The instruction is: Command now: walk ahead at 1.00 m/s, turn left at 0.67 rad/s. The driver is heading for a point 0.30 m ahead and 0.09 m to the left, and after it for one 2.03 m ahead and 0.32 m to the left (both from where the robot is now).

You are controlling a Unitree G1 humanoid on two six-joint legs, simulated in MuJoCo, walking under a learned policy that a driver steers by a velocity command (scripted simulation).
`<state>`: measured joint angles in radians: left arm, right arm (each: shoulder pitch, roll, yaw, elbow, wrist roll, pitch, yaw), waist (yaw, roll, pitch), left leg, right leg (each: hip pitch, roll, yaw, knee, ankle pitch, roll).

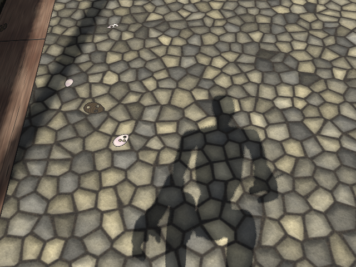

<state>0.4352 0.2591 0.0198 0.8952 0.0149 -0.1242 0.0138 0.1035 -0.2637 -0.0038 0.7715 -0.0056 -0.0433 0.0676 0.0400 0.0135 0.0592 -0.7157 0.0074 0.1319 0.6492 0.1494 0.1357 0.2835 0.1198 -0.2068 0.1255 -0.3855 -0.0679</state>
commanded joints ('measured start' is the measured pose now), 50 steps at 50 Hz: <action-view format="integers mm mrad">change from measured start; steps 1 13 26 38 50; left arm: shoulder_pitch -104 -298 -186 -180 -188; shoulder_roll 227 84 82 178 117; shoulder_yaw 52 -29 -5 90 88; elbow -82 -317 -257 -219 -253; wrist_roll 24 29 -11 7 5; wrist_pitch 26 79 50 160 199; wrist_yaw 45 0 8 -29 -63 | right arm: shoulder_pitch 280 261 408 148 48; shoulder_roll -152 -218 -134 -101 -107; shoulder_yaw -48 -101 -73 -26 -35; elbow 28 15 21 -90 -157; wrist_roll -4 6 -30 -1 -29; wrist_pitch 4 -17 40 93 41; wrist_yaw -8 -56 -86 -100 -124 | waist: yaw -216 2 -67 -70 -27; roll -145 -60 -63 -189 108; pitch -146 -43 -323 -119 -52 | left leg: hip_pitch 467 359 260 480 606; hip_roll -135 -37 -169 -149 210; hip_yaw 63 -386 -311 -179 -172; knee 19 -302 737 33 -331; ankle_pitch -141 592 -667 -586 71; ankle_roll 47 122 -138 -109 64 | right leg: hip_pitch -156 -754 -297 -673 -946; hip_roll -299 -141 -466 -174 -105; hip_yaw -16 194 767 720 208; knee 448 845 274 29 1006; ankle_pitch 1640 162 914 -63 40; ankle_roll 80 133 -268 -58 136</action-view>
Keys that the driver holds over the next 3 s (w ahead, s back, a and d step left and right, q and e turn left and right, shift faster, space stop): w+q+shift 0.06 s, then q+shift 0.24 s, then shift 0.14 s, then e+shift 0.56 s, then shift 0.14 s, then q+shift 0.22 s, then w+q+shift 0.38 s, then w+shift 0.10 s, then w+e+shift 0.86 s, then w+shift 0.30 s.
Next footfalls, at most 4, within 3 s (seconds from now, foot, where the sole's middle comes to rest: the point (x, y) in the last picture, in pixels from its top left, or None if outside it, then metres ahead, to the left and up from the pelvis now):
0.06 left None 0.26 0.04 -0.75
0.44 right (194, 228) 0.59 0.00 -0.75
0.82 left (159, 265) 0.45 0.12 -0.75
1.20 right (229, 264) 0.47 -0.12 -0.75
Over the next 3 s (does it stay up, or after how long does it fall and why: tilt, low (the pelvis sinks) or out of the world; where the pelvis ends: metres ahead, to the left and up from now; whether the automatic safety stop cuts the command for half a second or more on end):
stays up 1.50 0.37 0.01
